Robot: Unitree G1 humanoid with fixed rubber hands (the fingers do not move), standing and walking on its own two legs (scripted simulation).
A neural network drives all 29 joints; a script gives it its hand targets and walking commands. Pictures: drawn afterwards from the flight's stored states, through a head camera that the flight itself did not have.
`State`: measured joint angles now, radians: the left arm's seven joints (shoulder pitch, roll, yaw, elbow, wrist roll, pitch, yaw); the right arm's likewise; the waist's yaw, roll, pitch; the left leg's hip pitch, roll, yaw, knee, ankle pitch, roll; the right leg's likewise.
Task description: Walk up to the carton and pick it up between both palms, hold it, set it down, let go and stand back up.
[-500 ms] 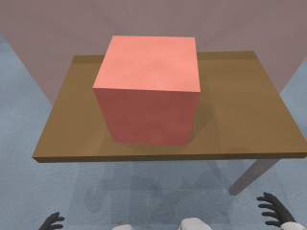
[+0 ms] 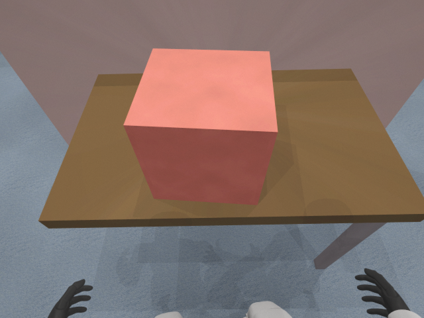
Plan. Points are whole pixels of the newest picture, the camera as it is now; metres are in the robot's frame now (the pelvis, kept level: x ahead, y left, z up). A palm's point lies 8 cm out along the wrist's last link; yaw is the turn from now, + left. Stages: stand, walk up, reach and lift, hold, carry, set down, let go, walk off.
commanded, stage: walk up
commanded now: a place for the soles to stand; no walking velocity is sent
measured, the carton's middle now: (207, 130) +0.49 +0.01 +0.02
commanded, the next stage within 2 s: none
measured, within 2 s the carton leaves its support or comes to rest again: neither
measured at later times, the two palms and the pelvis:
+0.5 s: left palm out of the picture +0.12 +0.30 -0.09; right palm (398, 311) +0.12 -0.32 -0.08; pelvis +0.00 +0.00 +0.00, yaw +0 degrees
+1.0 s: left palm out of the picture +0.12 +0.30 -0.09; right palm (399, 311) +0.11 -0.32 -0.08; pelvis +0.00 +0.00 +0.00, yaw +0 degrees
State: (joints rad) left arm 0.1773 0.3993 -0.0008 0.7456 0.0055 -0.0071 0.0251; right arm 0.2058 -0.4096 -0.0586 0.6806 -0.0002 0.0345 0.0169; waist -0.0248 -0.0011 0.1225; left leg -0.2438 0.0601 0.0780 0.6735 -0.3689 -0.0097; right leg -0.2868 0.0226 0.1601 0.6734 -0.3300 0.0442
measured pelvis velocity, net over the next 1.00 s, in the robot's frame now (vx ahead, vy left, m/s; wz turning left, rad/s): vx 0.00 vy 0.00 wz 0.00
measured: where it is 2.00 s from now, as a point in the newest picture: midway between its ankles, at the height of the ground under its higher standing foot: outside the picture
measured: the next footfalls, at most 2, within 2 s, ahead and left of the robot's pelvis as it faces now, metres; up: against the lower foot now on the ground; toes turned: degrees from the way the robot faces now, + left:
none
